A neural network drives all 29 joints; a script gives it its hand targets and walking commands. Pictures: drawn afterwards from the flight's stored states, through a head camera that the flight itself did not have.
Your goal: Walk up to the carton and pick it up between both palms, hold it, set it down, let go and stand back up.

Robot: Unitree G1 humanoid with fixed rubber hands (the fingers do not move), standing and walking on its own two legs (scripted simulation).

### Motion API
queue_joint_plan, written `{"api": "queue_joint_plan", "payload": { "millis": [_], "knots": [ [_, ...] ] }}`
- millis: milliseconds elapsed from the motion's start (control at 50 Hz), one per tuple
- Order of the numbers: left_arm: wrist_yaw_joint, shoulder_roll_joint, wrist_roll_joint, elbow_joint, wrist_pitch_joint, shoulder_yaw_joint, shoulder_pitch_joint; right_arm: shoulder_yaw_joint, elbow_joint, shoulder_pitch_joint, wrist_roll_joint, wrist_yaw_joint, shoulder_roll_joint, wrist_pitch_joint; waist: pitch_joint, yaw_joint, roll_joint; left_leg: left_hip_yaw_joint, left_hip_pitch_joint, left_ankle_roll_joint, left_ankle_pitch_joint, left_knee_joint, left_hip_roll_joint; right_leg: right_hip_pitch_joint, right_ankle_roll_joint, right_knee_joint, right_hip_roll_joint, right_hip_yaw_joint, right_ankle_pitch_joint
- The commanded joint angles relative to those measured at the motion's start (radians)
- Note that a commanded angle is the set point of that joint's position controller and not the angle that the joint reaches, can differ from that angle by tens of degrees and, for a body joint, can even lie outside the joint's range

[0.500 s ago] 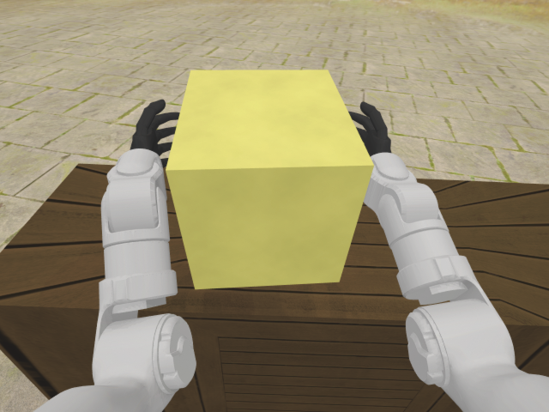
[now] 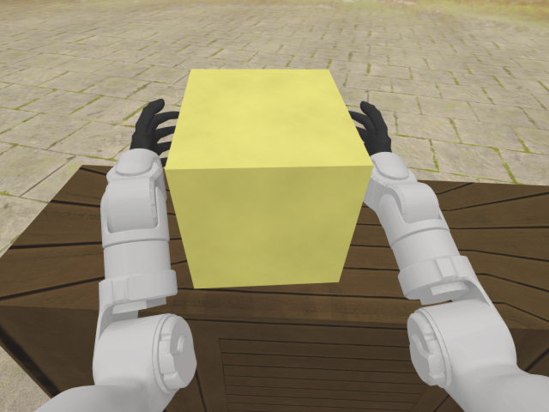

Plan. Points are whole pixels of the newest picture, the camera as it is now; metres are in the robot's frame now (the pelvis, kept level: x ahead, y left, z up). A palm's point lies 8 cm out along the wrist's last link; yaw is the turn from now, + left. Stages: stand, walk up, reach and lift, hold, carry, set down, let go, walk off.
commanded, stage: hold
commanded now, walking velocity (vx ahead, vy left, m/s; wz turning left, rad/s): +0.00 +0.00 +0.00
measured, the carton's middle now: (264, 174) +0.40 +0.00 +0.19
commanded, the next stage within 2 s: none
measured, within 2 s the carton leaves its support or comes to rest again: neither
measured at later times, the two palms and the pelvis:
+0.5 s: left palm (149, 158) +0.36 +0.16 +0.24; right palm (375, 159) +0.36 -0.15 +0.23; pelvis +0.00 +0.00 +0.00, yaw +0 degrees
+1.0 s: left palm (145, 159) +0.36 +0.16 +0.24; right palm (372, 158) +0.36 -0.15 +0.23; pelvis +0.00 +0.00 +0.00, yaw +0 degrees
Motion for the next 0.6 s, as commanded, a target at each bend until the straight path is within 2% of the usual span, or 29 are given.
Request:
{"api": "queue_joint_plan", "payload": {
  "millis": [0,20,100,120,180,220,240,280,360,400,440,500,580],
  "knots": [
    [-0.135,-0.542,-0.128,-0.041,-0.043,-0.457,-0.58,0.337,-0.301,-0.759,0.107,0.075,0.654,-0.032,-0.279,-0.001,0.017,0.069,-0.011,-0.014,0.258,-0.029,-0.085,0.159,0.048,0.01,0.068,-0.008,0.222],
    [-0.135,-0.542,-0.133,-0.066,-0.045,-0.463,-0.598,0.341,-0.307,-0.761,0.108,0.077,0.658,-0.032,-0.294,0.002,0.021,0.069,-0.009,-0.017,0.257,-0.03,-0.084,0.158,0.046,0.011,0.069,-0.011,0.208],
    [-0.133,-0.56,-0.146,-0.048,-0.044,-0.487,-0.622,0.316,-0.312,-0.786,0.098,0.085,0.653,-0.037,-0.273,-0.007,0.049,0.067,-0.02,-0.021,0.22,-0.036,-0.079,0.122,0.038,0.003,0.067,-0.012,0.144],
    [-0.132,-0.57,-0.153,-0.047,-0.046,-0.498,-0.632,0.296,-0.298,-0.779,0.089,0.086,0.647,-0.035,-0.269,-0.025,0.056,0.065,-0.023,-0.025,0.202,-0.041,-0.076,0.11,0.034,0.001,0.067,-0.013,0.123],
    [-0.122,-0.587,-0.165,-0.055,-0.052,-0.519,-0.664,0.278,-0.267,-0.776,0.079,0.097,0.644,-0.034,-0.28,-0.033,0.077,0.059,-0.022,-0.036,0.197,-0.046,-0.066,0.094,0.026,0.003,0.074,-0.016,0.089],
    [-0.112,-0.593,-0.158,-0.046,-0.054,-0.518,-0.652,0.287,-0.277,-0.797,0.078,0.105,0.644,-0.042,-0.289,-0.015,0.078,0.057,-0.028,-0.035,0.212,-0.045,-0.063,0.094,0.022,0.007,0.078,-0.018,0.081],
    [-0.109,-0.589,-0.158,-0.045,-0.056,-0.517,-0.652,0.282,-0.264,-0.79,0.077,0.107,0.638,-0.041,-0.29,-0.016,0.081,0.057,-0.024,-0.035,0.21,-0.044,-0.063,0.091,0.022,0.007,0.076,-0.017,0.077],
    [-0.106,-0.583,-0.147,-0.032,-0.054,-0.504,-0.638,0.284,-0.24,-0.772,0.076,0.108,0.637,-0.04,-0.275,-0.012,0.08,0.058,-0.015,-0.035,0.235,-0.04,-0.062,0.089,0.019,0.006,0.077,-0.014,0.096],
    [-0.106,-0.584,-0.147,-0.025,-0.048,-0.492,-0.619,0.297,-0.265,-0.804,0.088,0.109,0.633,-0.047,-0.309,0.002,0.071,0.062,-0.008,-0.03,0.241,-0.037,-0.064,0.109,0.02,0.006,0.08,-0.013,0.096],
    [-0.112,-0.571,-0.136,-0.011,-0.045,-0.471,-0.611,0.288,-0.237,-0.785,0.081,0.107,0.637,-0.042,-0.268,-0.002,0.047,0.064,-0.013,-0.022,0.231,-0.042,-0.067,0.098,0.026,-0.003,0.076,-0.012,0.099],
    [-0.113,-0.569,-0.147,-0.051,-0.05,-0.486,-0.62,0.307,-0.267,-0.784,0.092,0.102,0.646,-0.043,-0.303,-0.005,0.037,0.066,0.002,-0.023,0.259,-0.035,-0.07,0.117,0.031,0.004,0.078,-0.013,0.14],
    [-0.111,-0.567,-0.158,-0.073,-0.057,-0.497,-0.643,0.319,-0.281,-0.779,0.099,0.098,0.664,-0.041,-0.322,-0.011,0.044,0.065,0.012,-0.025,0.29,-0.02,-0.078,0.13,0.037,0.01,0.074,-0.01,0.188],
    [-0.119,-0.559,-0.151,-0.048,-0.055,-0.485,-0.629,0.325,-0.311,-0.797,0.095,0.089,0.67,-0.042,-0.305,-0.006,0.023,0.069,-0.01,-0.011,0.231,-0.031,-0.083,0.133,0.046,0.006,0.068,-0.005,0.178]
  ]
}}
